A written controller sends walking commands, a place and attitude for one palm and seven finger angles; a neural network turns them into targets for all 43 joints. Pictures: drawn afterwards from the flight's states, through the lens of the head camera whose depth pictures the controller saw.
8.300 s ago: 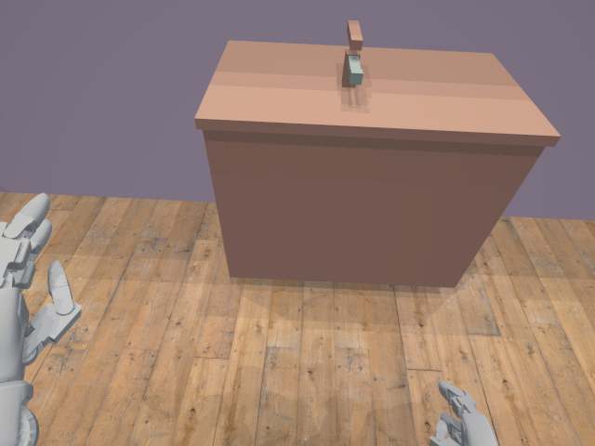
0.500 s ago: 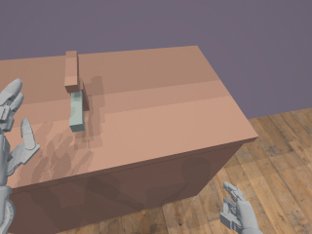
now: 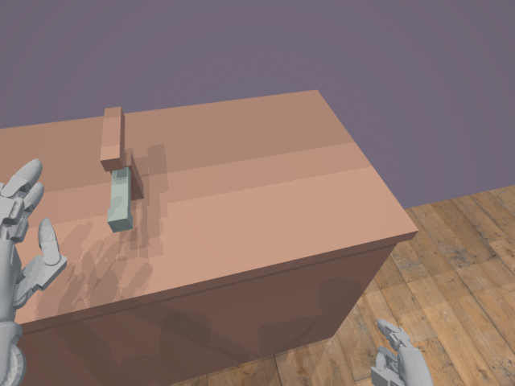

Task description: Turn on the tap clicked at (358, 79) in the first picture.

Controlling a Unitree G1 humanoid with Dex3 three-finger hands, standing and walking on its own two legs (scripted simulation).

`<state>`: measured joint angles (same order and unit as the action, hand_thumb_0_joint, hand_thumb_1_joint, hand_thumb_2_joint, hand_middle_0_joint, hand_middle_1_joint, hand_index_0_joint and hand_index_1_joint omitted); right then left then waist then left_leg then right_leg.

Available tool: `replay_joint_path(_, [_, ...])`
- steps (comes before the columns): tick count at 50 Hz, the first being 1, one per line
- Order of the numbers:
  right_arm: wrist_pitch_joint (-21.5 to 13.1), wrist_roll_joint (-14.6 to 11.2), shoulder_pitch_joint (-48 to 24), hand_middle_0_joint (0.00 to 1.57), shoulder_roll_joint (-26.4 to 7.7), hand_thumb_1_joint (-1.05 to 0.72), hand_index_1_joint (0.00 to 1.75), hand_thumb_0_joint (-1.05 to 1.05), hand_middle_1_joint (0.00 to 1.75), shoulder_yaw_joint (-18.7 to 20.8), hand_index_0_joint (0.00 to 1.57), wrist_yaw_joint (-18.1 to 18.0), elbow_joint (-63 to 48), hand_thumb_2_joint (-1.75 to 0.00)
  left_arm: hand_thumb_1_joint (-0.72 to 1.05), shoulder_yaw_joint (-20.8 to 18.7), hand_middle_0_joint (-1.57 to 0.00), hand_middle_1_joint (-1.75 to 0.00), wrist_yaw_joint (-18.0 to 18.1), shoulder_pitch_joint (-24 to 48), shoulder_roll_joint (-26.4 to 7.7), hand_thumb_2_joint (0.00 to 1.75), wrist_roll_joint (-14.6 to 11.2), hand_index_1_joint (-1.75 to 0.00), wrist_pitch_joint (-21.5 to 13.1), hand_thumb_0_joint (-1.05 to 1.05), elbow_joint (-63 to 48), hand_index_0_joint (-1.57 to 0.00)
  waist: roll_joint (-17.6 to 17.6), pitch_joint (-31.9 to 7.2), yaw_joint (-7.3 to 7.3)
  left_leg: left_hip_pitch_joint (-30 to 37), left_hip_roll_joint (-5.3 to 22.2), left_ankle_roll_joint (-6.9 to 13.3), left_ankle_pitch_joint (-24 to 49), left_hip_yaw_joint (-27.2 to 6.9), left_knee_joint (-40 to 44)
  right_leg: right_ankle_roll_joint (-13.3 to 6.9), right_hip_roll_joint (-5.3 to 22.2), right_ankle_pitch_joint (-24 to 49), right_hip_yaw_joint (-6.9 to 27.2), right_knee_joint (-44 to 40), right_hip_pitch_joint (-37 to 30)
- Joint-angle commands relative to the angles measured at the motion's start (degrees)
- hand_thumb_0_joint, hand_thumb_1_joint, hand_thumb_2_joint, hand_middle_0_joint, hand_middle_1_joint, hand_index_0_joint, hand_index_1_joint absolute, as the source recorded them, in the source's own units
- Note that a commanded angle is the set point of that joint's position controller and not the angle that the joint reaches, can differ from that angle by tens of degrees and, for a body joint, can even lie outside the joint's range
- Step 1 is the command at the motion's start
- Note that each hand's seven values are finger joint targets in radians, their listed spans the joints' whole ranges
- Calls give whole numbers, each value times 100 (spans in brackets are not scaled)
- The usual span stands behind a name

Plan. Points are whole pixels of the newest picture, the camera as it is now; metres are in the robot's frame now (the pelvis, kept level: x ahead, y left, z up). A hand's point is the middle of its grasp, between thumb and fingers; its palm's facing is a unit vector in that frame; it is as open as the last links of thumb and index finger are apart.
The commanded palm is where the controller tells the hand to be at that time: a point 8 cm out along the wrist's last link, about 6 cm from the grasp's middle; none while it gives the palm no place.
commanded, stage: come to a stop and stand still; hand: left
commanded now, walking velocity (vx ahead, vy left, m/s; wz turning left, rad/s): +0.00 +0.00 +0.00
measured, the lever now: (120, 219) +0.32 +0.24 +0.09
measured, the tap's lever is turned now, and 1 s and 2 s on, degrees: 0 0 0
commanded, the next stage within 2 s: look again from close up in 0.20 s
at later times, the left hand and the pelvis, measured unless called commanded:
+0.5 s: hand (60, 254) +0.22 +0.25 +0.15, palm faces +0.36 -0.84 -0.41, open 7.4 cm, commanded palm +0.16 +0.29 +0.17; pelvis +0.00 +0.01 +0.00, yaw +0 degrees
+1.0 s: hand (72, 252) +0.22 +0.24 +0.16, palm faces +0.35 -0.85 -0.40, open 7.4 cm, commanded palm +0.16 +0.27 +0.17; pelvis +0.00 -0.01 +0.00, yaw +0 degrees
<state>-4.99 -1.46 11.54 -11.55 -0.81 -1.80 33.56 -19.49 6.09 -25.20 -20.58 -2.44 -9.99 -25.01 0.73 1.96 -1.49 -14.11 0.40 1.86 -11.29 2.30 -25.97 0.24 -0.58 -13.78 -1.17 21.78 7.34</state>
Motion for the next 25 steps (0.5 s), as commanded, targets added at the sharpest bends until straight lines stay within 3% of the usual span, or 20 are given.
replay_joint_path(1, [-291, 29, -637, 20, -705, -90, 30, 0, 30, 230, 20, -86, -920, -90, 90, -508, -20, -30, 83, 584, -920, 90, -16, -30, -330, 0, -1003, -20, 55, -483, 44, 436, 400, 42, -107, -511, 471, -182, 475, 562, 406, -581, 401])
replay_joint_path(5, [-314, -12, -719, 20, -673, -90, 30, 0, 30, 255, 20, -93, -971, -90, 90, -713, -20, -30, 110, 540, -1159, 90, -6, -30, -333, 0, -1247, -20, 157, -617, 22, 552, 388, 39, 1, -502, 453, -194, 495, 603, 464, -537, 325])
replay_joint_path(6, [-306, 29, -660, 20, -694, -90, 30, 0, 30, 250, 20, -91, -959, -90, 90, -568, -20, -30, 89, 503, -981, 90, -20, -30, -357, 0, -1187, -20, 122, -644, 28, 517, 390, 57, 2, -506, 462, -186, 477, 627, 404, -525, 288])
replay_joint_path(10, [-341, -9, -703, 20, -680, -90, 30, 0, 30, 262, 20, -88, -998, -90, 90, -774, -20, -30, 116, 390, -1187, 90, -23, -30, -356, 0, -1385, -20, 276, -736, 9, 631, 417, 36, 358, -524, 458, -178, 469, 883, 372, -381, 193])
replay_joint_path(11, [-324, 22, -638, 20, -704, -90, 30, 0, 30, 263, 20, -84, -978, -90, 90, -634, -20, -30, 96, 376, -1024, 90, -32, -30, -382, 0, -1350, -20, 218, -773, 17, 617, 436, 57, 377, -525, 478, -169, 438, 907, 312, -359, 166])
replay_joint_path(15, [-354, -10, -648, 20, -677, -90, 30, 0, 30, 263, 20, -83, -1009, -90, 90, -791, -20, -30, 106, 204, -1177, 90, -36, -30, -360, 0, -1391, -20, 259, -811, 6, 720, 472, 33, 623, -574, 497, -155, 427, 1024, 295, -275, 147])
replay_joint_path(16, [-334, 25, -585, 20, -722, -90, 30, 0, 30, 270, 20, -78, -970, -90, 90, -637, -20, -30, 84, 253, -992, 90, -39, -30, -382, 0, -1375, -20, 261, -838, 22, 683, 487, 49, 646, -582, 514, -156, 405, 1034, 249, -260, 118])
replay_joint_path(20, [-352, -12, -607, 20, -695, -90, 30, 0, 30, 271, 20, -77, -989, -90, 90, -753, -20, -30, 102, 218, -1132, 90, -19, -30, -361, 0, -1401, -20, 374, -832, 14, 781, 538, 25, 711, -619, 568, -144, 397, 997, 227, -192, 160])
replay_joint_path(21, [-335, 21, -559, 20, -720, -90, 30, 0, 30, 269, 20, -75, -969, -90, 90, -630, -20, -30, 86, 249, -995, 90, -26, -30, -376, 0, -1371, -20, 300, -836, 25, 739, 552, 52, 710, -617, 569, -138, 381, 1027, 198, -209, 148])
replay_joint_path(25, [-330, -13, -580, 20, -697, -90, 30, 0, 30, 270, 20, -73, -984, -90, 90, -739, -20, -30, 106, 243, -1121, 90, -30, -30, -321, 0, -1430, -20, 213, -942, 29, 858, 524, 14, 1173, -581, 429, -149, 440, 1326, 239, -180, 71])
